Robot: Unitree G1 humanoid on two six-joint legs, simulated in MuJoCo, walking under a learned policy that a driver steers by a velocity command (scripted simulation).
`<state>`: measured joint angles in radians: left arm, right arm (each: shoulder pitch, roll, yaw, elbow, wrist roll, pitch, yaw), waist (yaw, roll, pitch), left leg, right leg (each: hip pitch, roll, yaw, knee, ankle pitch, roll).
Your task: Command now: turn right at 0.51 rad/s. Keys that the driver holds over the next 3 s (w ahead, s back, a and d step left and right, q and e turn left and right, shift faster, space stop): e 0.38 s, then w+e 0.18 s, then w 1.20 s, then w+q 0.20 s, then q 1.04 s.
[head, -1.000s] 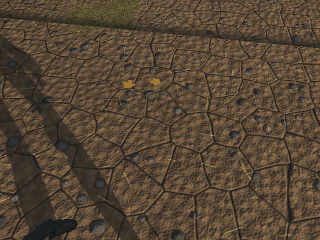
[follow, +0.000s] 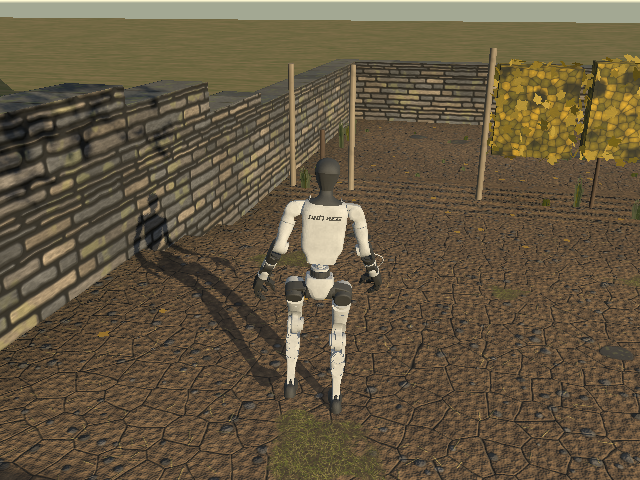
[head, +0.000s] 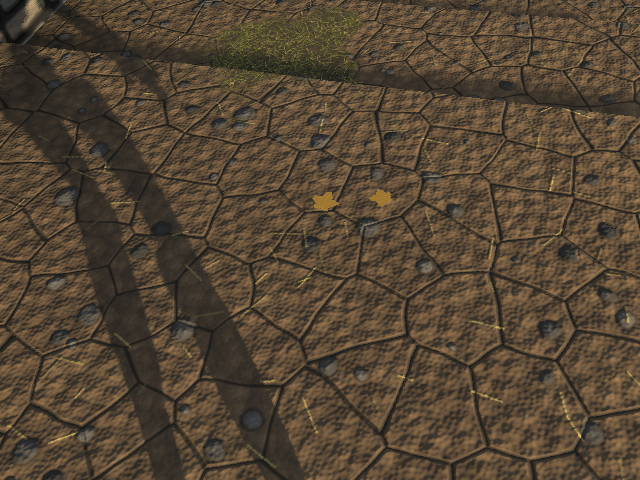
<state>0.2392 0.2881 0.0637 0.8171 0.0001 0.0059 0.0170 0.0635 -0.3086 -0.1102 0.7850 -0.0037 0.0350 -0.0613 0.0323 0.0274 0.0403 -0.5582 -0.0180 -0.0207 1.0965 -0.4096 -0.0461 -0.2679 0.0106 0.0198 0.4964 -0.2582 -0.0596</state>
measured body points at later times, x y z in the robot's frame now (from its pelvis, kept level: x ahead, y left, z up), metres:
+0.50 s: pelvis +0.02 +0.04 +0.00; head +0.06 +0.04 +0.45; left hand +0.25 +0.28 -0.11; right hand +0.06 -0.28 -0.10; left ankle +0.05 +0.15 -0.74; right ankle -0.04 -0.08 -0.67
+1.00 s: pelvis +0.13 -0.09 +0.01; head +0.14 -0.12 +0.45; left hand +0.30 +0.13 -0.10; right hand +0.14 -0.40 -0.11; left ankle +0.27 +0.02 -0.67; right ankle +0.04 -0.15 -0.74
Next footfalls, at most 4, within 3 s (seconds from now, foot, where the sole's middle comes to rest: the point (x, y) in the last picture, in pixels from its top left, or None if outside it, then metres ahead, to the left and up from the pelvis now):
0.34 left None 0.09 0.14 -0.78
0.78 right None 0.08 -0.17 -0.78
1.28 left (439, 460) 0.50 -0.13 -0.78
1.78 right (598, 391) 0.64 -0.48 -0.78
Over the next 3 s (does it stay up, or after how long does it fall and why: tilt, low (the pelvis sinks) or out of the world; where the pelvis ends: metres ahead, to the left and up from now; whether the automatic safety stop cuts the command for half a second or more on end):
stays up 0.85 -0.48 0.01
